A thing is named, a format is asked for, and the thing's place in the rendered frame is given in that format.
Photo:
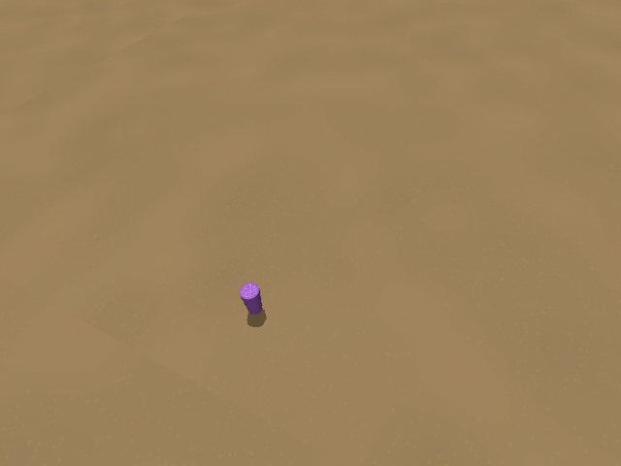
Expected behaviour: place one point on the cup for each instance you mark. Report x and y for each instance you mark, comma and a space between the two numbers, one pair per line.
250, 294

